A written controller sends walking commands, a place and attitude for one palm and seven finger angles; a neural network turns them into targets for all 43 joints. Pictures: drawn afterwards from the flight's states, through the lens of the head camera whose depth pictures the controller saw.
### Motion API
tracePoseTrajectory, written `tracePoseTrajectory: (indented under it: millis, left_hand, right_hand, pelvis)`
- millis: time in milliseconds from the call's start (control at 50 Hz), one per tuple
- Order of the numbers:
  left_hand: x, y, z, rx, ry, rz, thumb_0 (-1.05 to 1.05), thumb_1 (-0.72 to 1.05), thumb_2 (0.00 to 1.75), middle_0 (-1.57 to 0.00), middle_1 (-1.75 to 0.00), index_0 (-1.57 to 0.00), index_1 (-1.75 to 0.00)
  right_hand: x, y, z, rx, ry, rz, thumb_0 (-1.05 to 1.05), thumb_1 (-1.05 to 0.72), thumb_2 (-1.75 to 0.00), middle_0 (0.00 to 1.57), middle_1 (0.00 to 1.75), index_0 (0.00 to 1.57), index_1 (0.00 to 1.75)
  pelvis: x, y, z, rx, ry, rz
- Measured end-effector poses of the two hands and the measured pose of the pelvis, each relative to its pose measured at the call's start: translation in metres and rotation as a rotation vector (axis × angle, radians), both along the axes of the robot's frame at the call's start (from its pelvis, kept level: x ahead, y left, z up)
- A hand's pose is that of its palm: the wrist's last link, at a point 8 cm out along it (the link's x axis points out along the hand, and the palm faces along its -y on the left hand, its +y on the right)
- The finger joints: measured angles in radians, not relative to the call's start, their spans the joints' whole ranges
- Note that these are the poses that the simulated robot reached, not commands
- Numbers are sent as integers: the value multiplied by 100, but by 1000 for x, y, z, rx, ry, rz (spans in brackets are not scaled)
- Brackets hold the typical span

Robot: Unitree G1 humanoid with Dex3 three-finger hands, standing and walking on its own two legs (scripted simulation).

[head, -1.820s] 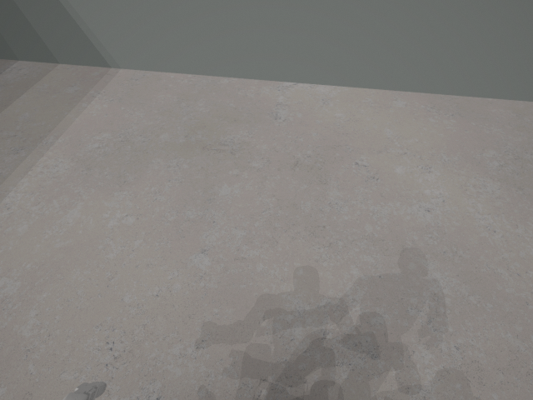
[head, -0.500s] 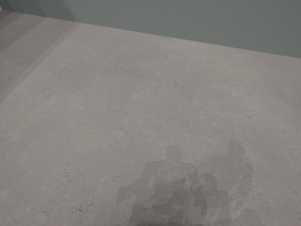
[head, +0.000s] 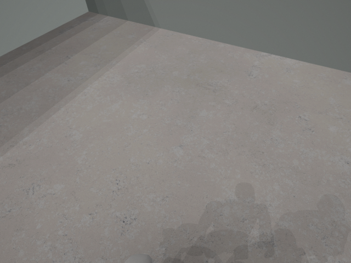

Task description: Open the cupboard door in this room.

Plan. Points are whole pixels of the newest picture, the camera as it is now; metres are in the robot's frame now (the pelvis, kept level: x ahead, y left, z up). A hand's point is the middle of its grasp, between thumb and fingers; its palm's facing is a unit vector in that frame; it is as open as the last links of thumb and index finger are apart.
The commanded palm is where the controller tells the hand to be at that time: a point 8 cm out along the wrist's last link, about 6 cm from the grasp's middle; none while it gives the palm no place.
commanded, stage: turn or walk to find it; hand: left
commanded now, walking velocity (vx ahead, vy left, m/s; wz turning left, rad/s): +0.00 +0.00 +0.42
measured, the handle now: out of the picture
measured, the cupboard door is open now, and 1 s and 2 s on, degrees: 0 0 0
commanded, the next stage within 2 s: none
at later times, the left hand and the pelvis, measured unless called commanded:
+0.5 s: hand out of the picture +0.02 +0.25 -0.16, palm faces +0.22 -0.94 -0.26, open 7.4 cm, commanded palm none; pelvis -0.02 +0.03 +0.00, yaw +11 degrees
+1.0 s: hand out of the picture -0.10 +0.23 -0.19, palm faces +0.45 -0.87 -0.21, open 7.4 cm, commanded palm none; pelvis -0.04 +0.03 -0.01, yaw +25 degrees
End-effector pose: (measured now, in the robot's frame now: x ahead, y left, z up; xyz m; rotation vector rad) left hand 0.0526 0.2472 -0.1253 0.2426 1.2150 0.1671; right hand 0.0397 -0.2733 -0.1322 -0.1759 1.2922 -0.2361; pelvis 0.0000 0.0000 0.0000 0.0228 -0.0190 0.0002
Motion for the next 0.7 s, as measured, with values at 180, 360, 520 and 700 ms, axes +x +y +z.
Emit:
tracePoseTrajectory:
  millis: [180, 360, 520, 700]
  left_hand:
    - [-65, 41, -35, -43, 123, 143, 1, 90, 89, -20, -30, -21, -30]
    - [-66, 57, -14, -39, 72, 208, 1, 91, 89, -20, -30, -20, -30]
    - [-45, 39, 2, -2, -39, 227, 1, 91, 89, -20, -30, -20, -30]
    - [-69, 5, 11, 14, -75, 288, 0, 90, 89, -20, -30, -21, -30]
  right_hand:
    - [65, 51, 8, -37, -102, 178, 0, -91, -90, 20, 30, 20, 30]
    - [69, 88, 18, 12, -124, 244, 0, -91, -90, 20, 30, 21, 30]
    - [51, 74, -3, 63, -64, 250, 0, -91, -90, 21, 30, 21, 30]
    - [40, 39, -16, 66, 29, 286, 0, -91, -90, 20, 30, 20, 30]
  pelvis:
    - [-6, 32, -14, -13, 8, 71]
    - [-13, 39, 3, -41, 4, 137]
    - [-17, 22, 0, -23, 9, 204]
    - [-22, 1, -1, -5, -3, 295]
